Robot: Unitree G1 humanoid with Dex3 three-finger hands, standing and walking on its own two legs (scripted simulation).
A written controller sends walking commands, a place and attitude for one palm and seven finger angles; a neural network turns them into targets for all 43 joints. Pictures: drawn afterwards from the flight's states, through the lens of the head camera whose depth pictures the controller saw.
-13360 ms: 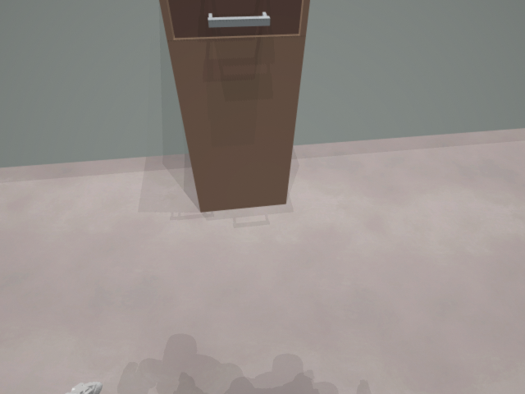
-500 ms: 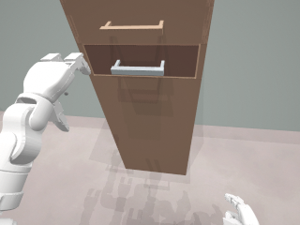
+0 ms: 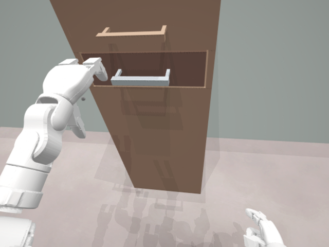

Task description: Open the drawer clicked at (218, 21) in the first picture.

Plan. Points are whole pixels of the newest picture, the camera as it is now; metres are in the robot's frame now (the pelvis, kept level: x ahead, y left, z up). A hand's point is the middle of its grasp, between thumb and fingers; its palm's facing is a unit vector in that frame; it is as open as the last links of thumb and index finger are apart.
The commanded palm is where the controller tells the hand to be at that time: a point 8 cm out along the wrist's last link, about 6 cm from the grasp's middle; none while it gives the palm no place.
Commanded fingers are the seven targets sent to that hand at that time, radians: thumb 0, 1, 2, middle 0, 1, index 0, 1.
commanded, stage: move the hooked fingers above the handle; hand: left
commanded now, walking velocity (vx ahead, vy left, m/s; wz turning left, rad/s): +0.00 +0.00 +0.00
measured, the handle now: (141, 76) +0.56 +0.15 +0.13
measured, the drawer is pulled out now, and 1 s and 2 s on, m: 0.00 0.00 0.00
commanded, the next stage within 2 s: none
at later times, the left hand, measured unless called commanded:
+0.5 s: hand (112, 87) +0.43 +0.18 +0.19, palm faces +0.07 -0.05 -1.00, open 13.9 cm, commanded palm +0.40 +0.19 +0.25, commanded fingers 0.00 -0.50 0.30 -0.30 -1.20 -0.30 -1.20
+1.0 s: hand (133, 77) +0.49 +0.15 +0.17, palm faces +0.01 -0.04 -1.00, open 13.9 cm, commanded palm +0.48 +0.15 +0.24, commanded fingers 0.00 -0.50 0.30 -0.30 -1.20 -0.30 -1.20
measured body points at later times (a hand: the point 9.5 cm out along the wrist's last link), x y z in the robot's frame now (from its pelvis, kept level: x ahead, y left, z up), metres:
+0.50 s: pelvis +0.03 -0.01 +0.00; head +0.05 -0.05 +0.45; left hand +0.42 +0.18 +0.24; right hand +0.20 -0.24 -0.13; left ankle +0.02 +0.10 -0.74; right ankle +0.00 -0.10 -0.74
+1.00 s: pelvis +0.04 +0.00 +0.00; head +0.07 -0.04 +0.44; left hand +0.48 +0.15 +0.23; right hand +0.18 -0.25 -0.14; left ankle +0.02 +0.10 -0.74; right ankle +0.00 -0.09 -0.74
